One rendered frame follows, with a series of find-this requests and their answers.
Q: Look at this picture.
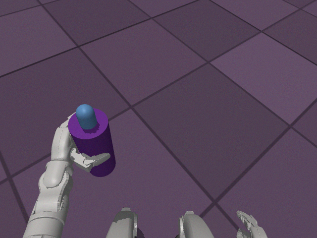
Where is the left robot hand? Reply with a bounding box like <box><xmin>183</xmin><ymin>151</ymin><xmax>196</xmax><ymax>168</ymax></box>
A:
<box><xmin>51</xmin><ymin>112</ymin><xmax>110</xmax><ymax>172</ymax></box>

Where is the right robot hand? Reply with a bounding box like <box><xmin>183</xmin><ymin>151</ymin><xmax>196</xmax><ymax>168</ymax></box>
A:
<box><xmin>236</xmin><ymin>211</ymin><xmax>268</xmax><ymax>238</ymax></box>

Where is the bottle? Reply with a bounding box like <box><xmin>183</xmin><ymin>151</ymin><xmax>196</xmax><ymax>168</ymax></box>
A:
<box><xmin>68</xmin><ymin>104</ymin><xmax>116</xmax><ymax>177</ymax></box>

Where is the left robot arm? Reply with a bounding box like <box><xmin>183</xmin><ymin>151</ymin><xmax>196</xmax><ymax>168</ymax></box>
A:
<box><xmin>23</xmin><ymin>160</ymin><xmax>74</xmax><ymax>238</ymax></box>

